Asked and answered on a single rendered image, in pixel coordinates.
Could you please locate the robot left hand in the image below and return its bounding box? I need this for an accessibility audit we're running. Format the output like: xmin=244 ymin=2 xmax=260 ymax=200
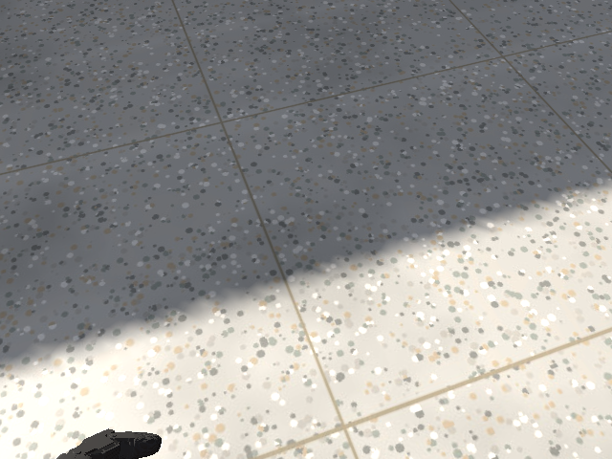
xmin=56 ymin=428 xmax=162 ymax=459

